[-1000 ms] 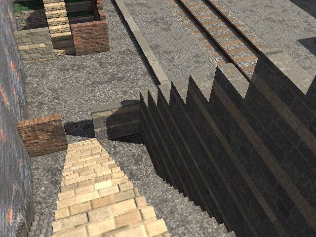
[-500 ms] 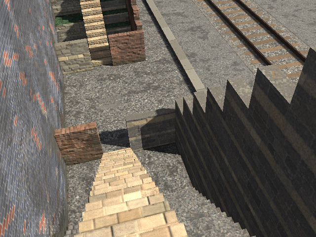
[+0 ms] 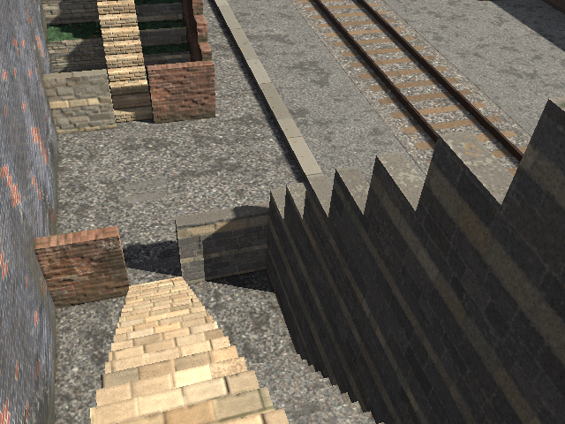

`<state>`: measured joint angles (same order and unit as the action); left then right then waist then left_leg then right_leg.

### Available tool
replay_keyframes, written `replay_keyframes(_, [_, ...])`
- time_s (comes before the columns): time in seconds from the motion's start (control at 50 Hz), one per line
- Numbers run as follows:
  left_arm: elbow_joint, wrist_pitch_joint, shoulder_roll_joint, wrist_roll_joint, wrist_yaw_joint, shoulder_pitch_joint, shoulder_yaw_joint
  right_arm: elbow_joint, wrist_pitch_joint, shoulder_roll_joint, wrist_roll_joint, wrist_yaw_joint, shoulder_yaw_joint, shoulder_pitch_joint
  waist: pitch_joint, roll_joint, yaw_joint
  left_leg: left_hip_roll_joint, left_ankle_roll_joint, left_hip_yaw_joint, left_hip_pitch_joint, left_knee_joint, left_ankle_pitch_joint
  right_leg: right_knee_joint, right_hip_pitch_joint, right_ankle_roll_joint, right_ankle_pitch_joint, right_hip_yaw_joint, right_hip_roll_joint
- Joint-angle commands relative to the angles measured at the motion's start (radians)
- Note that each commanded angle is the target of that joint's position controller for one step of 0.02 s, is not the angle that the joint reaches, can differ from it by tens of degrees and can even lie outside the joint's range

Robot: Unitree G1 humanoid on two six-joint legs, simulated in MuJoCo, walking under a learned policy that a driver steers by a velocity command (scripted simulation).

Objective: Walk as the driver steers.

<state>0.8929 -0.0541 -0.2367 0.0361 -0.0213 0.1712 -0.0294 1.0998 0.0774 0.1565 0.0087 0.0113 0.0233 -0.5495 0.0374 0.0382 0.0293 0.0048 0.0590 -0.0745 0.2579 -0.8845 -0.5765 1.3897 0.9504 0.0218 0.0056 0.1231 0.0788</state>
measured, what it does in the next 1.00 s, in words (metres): goes down, turning left: right foot 0.21 m lower, then left foot 0.22 m lower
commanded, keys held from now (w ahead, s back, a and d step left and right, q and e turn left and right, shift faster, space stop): w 0.14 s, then w+q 0.56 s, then q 0.30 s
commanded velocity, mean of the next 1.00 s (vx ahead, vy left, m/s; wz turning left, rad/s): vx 0.43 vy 0.00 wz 0.38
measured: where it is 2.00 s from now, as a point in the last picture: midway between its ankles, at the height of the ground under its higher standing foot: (143, 410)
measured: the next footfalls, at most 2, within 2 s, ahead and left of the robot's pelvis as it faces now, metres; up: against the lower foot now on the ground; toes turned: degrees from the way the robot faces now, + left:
right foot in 0.30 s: +0.28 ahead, -0.16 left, -0.21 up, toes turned +1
left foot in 0.90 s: +0.56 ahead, +0.27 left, -0.44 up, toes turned +32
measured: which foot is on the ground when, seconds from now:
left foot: down 0.00-0.30, up 0.32-0.88, down 0.90-1.00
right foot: up 0.00-0.28, down 0.30-0.86, up 0.88-1.00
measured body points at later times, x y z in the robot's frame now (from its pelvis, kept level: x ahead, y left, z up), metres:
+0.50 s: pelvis +0.25 -0.05 -0.18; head +0.23 -0.04 +0.27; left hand +0.04 +0.16 -0.31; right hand +0.34 -0.29 -0.32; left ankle +0.41 +0.15 -0.78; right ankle +0.24 -0.16 -0.91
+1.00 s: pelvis +0.54 +0.12 -0.41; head +0.53 +0.16 +0.03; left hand +0.40 +0.30 -0.58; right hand +0.70 -0.06 -0.54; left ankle +0.54 +0.25 -1.13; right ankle +0.48 -0.06 -0.95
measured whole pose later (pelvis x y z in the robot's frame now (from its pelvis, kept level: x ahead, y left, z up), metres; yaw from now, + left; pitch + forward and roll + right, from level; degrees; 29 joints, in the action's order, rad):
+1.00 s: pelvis +0.54 +0.12 -0.41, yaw +25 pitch -2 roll +0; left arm 1.03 0.10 -0.20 0.13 -0.04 0.44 0.03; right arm 0.96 0.12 0.17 -0.10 0.04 0.01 -0.30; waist -0.03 0.09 -0.06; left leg -0.02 0.11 -0.04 0.40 -0.72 0.06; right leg 1.63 0.44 -0.04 -0.52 0.02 -0.05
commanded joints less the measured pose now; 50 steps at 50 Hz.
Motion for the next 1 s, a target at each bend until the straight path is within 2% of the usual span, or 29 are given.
replay_keyframes(0.02, [-0.042, 0.014, -0.058, 0.011, 0.016, -0.104, -0.016, -0.017, 0.024, 0.159, -0.008, -0.029, -0.033, -0.049, -0.163, -0.149, 0.0, -0.212, 0.061, 0.355, -0.045, 0.185, 0.307, -0.201, 0.213, 0.001, 0.236, 0.084, 0.001])
replay_keyframes(0.04, [-0.059, 0.027, -0.04, 0.01, 0.029, -0.142, -0.008, -0.034, 0.021, 0.101, -0.007, -0.037, -0.019, -0.002, -0.166, -0.09, -0.018, -0.182, 0.067, 0.301, 0.032, 0.153, 0.186, -0.35, 0.13, -0.012, 0.392, 0.076, 0.006])
replay_keyframes(0.06, [-0.015, 0.092, 0.002, 0.121, 0.125, 0.052, 0.064, -0.047, 0.052, 0.079, -0.297, -0.016, 0.002, -0.016, -0.381, 0.0, -0.021, -0.223, 0.135, 0.286, 0.4, 0.241, 0.121, -0.409, 0.055, 0.076, 0.679, 0.036, -0.086])
replay_keyframes(0.08, [0.013, 0.043, -0.151, -0.152, 0.076, 0.008, -0.091, -0.083, -0.008, 0.104, 0.098, -0.008, -0.041, 0.111, -0.085, -0.103, -0.114, -0.163, 0.11, 0.28, 0.269, 0.223, 0.261, -0.58, -0.318, 0.041, 0.55, -0.041, -0.087])
replay_keyframes(0.1, [-0.005, 0.086, 0.009, 0.13, 0.136, 0.04, 0.064, -0.06, 0.047, 0.084, -0.254, 0.015, 0.018, 0.063, -0.272, -0.112, -0.067, -0.173, 0.146, 0.182, 0.661, 0.25, -0.069, -0.392, -0.444, 0.044, 0.698, -0.104, -0.116])
replay_keyframes(0.12, [0.036, 0.096, -0.016, 0.131, 0.153, 0.086, 0.03, -0.031, 0.072, 0.138, -0.221, 0.014, -0.016, 0.037, -0.313, -0.078, -0.071, -0.185, 0.171, 0.245, 0.558, 0.242, -0.067, -0.42, -0.392, 0.041, 0.513, -0.077, -0.125])
replay_keyframes(0.14, [-0.065, 0.057, -0.064, 0.0, 0.086, -0.173, 0.0, -0.049, 0.029, 0.133, 0.015, -0.019, -0.037, 0.032, -0.146, -0.023, 0.038, -0.17, 0.116, 0.29, 0.177, 0.121, 0.006, -0.625, -0.308, 0.03, 0.53, -0.076, -0.089])
replay_keyframes(0.16, [-0.053, 0.058, -0.094, -0.186, 0.078, -0.159, -0.053, -0.077, -0.021, 0.098, 0.16, -0.012, -0.046, 0.05, -0.157, -0.064, 0.086, -0.097, 0.143, 0.32, -0.01, 0.107, 0.289, -1.016, -0.239, 0.047, 0.369, -0.035, -0.138])
replay_keyframes(0.18, [-0.083, 0.059, 0.006, 0.149, 0.125, -0.275, 0.062, 0.019, 0.031, 0.127, -0.211, 0.002, 0.015, -0.155, -0.303, -0.063, 0.096, -0.216, 0.138, 0.346, 0.144, 0.129, 0.05, -0.984, -0.333, 0.063, 0.477, -0.068, -0.21])
replay_keyframes(0.2, [-0.025, 0.051, 0.022, 0.167, 0.14, -0.104, 0.046, 0.007, 0.045, 0.174, -0.189, 0.014, -0.016, -0.094, -0.256, -0.134, 0.037, -0.223, 0.201, 0.447, 0.095, 0.076, 0.24, -0.901, -0.374, 0.056, 0.391, 0.001, -0.217])
replay_keyframes(0.22, [0.033, 0.081, -0.177, -0.17, 0.108, 0.038, -0.09, -0.053, -0.034, 0.11, 0.123, -0.023, -0.044, 0.09, -0.112, -0.164, 0.052, -0.111, 0.182, 0.298, -0.074, -0.174, 0.538, -1.134, -0.427, 0.089, 0.376, 0.018, -0.221])
replay_keyframes(0.24, [0.049, 0.086, -0.001, 0.144, 0.129, 0.064, 0.046, 0.011, -0.009, 0.107, -0.202, 0.024, 0.003, -0.135, -0.19, 0.009, 0.019, -0.152, 0.085, 0.378, 0.071, -0.218, 0.269, -1.093, -0.661, 0.042, 0.479, -0.043, -0.217])
replay_keyframes(0.26, [0.074, 0.088, -0.036, 0.105, 0.107, 0.132, 0.0, 0.005, 0.0, 0.197, -0.129, 0.034, -0.032, -0.083, -0.183, 0.089, -0.029, -0.098, 0.094, 0.337, 0.076, -0.302, 0.202, -1.326, -0.751, 0.017, 0.338, -0.107, -0.198])
replay_keyframes(0.28, [0.177, 0.111, -0.092, 0.08, 0.096, 0.357, -0.013, -0.064, -0.02, 0.307, -0.126, 0.077, -0.061, 0.006, -0.121, 0.11, -0.103, -0.004, 0.075, 0.273, 0.181, -0.489, 0.234, -1.365, -1.063, -0.014, 0.356, -0.173, -0.16])
replay_keyframes(0.32, [0.299, 0.118, -0.249, 0.088, 0.106, 0.772, -0.071, -0.069, -0.048, 0.173, -0.079, 0.158, -0.07, -0.05, 0.235, 0.252, -0.188, 0.21, -0.037, 0.23, 0.695, -1.19, -0.297, -0.762, -1.81, 0.223, 1.101, -0.039, -0.403])
replay_keyframes(0.34, [0.302, 0.13, -0.346, 0.096, 0.108, 0.778, -0.1, -0.141, -0.021, 0.087, -0.029, 0.151, -0.053, -0.099, 0.249, 0.148, -0.167, 0.188, -0.039, 0.249, 0.913, -1.211, -0.263, -0.691, -1.845, 0.296, 1.171, 0.035, -0.526])
replay_keyframes(0.36, [0.296, 0.134, -0.36, 0.107, 0.085, 0.678, -0.113, -0.247, -0.004, 0.07, -0.005, 0.141, -0.038, 0.07, 0.053, 0.109, -0.194, 0.114, -0.027, 0.289, 1.19, -1.108, -0.161, -0.846, -1.661, 0.406, 0.525, 0.31, -0.635])
replay_keyframes(0.38, [0.279, 0.119, -0.163, 0.143, 0.095, 0.54, -0.053, -0.2, -0.005, 0.073, -0.007, 0.114, -0.033, 0.147, -0.066, -0.086, -0.172, 0.038, 0.036, 0.303, 1.087, -1.076, 0.026, -0.912, -1.363, 0.255, 0.246, 0.104, -0.474])
replay_keyframes(0.42, [0.27, 0.144, 0.086, 0.173, 0.052, 0.535, 0.036, -0.158, -0.012, 0.036, -0.068, 0.08, -0.017, 0.03, -0.278, -0.024, -0.043, -0.13, 0.082, 0.455, 1.056, -0.612, 0.517, -0.98, -0.931, 0.289, 0.102, 0.147, -0.477])
replay_keyframes(0.44, [0.267, 0.177, 0.152, 0.132, 0.028, 0.484, 0.063, -0.157, -0.019, 0.036, -0.089, 0.081, -0.013, 0.092, -0.262, -0.065, -0.023, -0.127, 0.072, 0.42, 0.874, -0.262, 0.776, -1.018, -0.745, 0.24, 0.021, 0.001, -0.399])
replay_keyframes(0.5, [0.242, 0.235, 0.05, 0.113, 0.017, 0.394, 0.08, -0.217, -0.035, 0.005, -0.143, 0.142, 0.006, 0.184, -0.18, 0.012, 0.043, -0.118, 0.066, 0.206, 0.476, -0.179, 1.11, -1.048, -0.363, 0.21, -0.216, -0.121, -0.329])
replay_keyframes(0.58, [0.238, 0.294, -0.043, 0.122, 0.025, 0.368, 0.099, -0.281, -0.063, 0.102, -0.143, 0.094, 0.007, 0.307, -0.24, 0.02, 0.035, -0.149, 0.033, 0.228, 0.359, -0.015, 1.18, -0.978, -0.383, 0.166, -0.369, -0.13, -0.376])
replay_keyframes(0.74, [0.31, 0.209, 0.015, 0.07, -0.063, 0.7, 0.105, -0.338, -0.005, 0.087, -0.187, 0.131, -0.007, 0.693, -0.255, 0.035, -0.253, -0.172, -0.007, 0.096, 0.548, 0.361, 1.175, -0.611, -0.899, 0.069, -0.358, -0.086, -0.365])
replay_keyframes(0.84, [0.357, 0.145, 0.048, 0.069, -0.064, 0.748, 0.098, -0.147, 0.014, 0.147, -0.218, 0.101, -0.038, 0.336, -0.254, -0.071, -0.204, -0.273, 0.005, 0.158, 0.173, 0.631, 1.324, -0.173, -0.867, -0.133, -0.489, -0.099, -0.364])
replay_keyframes(0.9, [0.124, 0.076, -0.099, 0.065, 0.009, 0.244, 0.04, 0.136, 0.048, 0.272, -0.163, 0.061, -0.08, -0.456, 0.089, -0.421, 0.218, -0.183, 0.127, 0.11, -0.838, 0.508, 1.504, 0.916, -0.194, -0.21, -1.188, -0.331, -0.04])
replay_keyframes(0.92, [-0.101, 0.11, 0.151, 0.103, 0.049, -0.012, 0.096, -0.055, 0.066, 0.364, -0.075, 0.022, -0.108, -0.11, 0.192, -0.415, 0.141, -0.281, 0.167, 0.406, -0.902, 0.473, 0.601, 0.499, 0.195, -0.12, -0.904, -0.228, 0.006])
replay_keyframes(0.96, [-0.065, 0.21, -0.019, 0.094, 0.002, -0.001, 0.051, -0.122, 0.028, 0.305, -0.128, 0.016, -0.085, 0.059, 0.023, -0.203, 0.111, -0.326, 0.199, 0.548, -0.405, 0.46, 0.22, 0.508, 0.099, -0.044, -0.772, -0.108, -0.144])
replay_keyframes(0.98, [-0.032, 0.223, -0.031, 0.079, -0.026, 0.099, 0.045, -0.188, 0.04, 0.094, -0.099, 0.011, -0.012, 0.113, 0.084, -0.106, 0.073, -0.333, 0.186, 0.544, -0.159, 0.357, 0.023, 0.06, 0.001, 0.0, -0.417, 0.056, -0.273])
replay_keyframes(1.0, [0.057, 0.229, 0.015, 0.096, -0.083, 0.304, 0.042, -0.292, 0.079, 0.016, -0.072, 0.031, 0.03, 0.258, -0.126, -0.058, -0.066, -0.265, 0.115, 0.404, 0.313, 0.251, -0.015, -0.361, -0.32, 0.007, 0.023, 0.046, -0.222])
Over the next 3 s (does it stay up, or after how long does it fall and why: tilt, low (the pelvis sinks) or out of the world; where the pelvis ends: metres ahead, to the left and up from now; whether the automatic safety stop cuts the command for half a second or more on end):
falls after 2.98 s (out of the world)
